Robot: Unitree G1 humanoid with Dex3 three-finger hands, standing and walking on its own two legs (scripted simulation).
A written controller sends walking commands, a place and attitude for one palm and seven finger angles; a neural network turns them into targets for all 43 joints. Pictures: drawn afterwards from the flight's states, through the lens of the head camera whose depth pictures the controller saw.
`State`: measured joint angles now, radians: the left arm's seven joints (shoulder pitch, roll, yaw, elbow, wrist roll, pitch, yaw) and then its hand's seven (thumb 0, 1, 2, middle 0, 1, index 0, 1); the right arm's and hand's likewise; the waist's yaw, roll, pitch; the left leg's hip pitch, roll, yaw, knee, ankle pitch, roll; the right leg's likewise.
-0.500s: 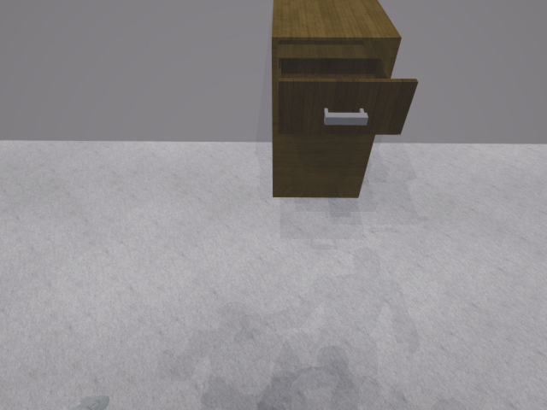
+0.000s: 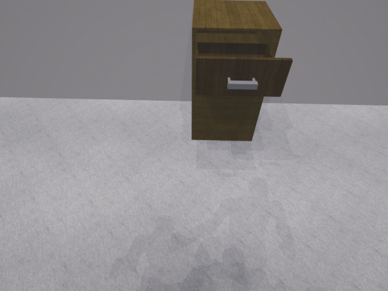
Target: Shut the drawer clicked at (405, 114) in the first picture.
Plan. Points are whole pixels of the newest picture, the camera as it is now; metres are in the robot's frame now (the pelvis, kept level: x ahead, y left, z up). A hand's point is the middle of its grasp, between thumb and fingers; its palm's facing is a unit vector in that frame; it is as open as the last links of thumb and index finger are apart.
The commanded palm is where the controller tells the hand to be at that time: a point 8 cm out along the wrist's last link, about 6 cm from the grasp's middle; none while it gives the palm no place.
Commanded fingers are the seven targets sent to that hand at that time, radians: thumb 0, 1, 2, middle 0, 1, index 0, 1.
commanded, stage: stand and wait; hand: left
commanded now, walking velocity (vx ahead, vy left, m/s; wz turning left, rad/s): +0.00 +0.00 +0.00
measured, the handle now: (241, 82) +0.94 -0.14 -0.08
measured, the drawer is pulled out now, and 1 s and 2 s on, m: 0.30 0.30 0.30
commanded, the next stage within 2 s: look at it before walking up in 0.36 s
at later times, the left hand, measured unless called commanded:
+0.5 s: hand out of the picture +0.07 +0.25 -0.15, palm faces -0.02 -0.94 -0.34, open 7.4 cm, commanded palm none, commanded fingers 0.00 0.90 0.90 -0.20 -0.30 -0.20 -0.30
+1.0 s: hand out of the picture +0.06 +0.25 -0.15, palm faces -0.02 -0.94 -0.34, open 7.4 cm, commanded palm none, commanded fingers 0.00 0.90 0.90 -0.20 -0.30 -0.20 -0.30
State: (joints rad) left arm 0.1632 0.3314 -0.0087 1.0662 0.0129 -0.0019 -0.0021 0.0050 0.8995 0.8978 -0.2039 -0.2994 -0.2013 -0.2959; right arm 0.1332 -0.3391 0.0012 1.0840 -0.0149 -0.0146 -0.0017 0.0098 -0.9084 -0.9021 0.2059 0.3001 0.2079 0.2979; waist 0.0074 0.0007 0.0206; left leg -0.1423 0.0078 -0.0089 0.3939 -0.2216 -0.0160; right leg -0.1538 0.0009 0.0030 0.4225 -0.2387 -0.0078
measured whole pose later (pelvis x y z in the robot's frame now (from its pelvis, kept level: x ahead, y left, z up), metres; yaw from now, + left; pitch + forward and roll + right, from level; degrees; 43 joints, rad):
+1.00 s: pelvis +0.00 +0.00 +0.00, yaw +0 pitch -2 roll +0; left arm 0.15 0.34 -0.01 1.09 0.01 -0.01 0.00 0.00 0.90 0.90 -0.20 -0.30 -0.20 -0.30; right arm 0.13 -0.34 0.01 1.12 -0.01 -0.02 0.00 0.01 -0.91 -0.90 0.21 0.30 0.21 0.30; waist 0.01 0.00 0.02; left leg -0.12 0.01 0.00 0.34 -0.19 -0.01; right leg -0.13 0.00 0.01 0.36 -0.20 0.00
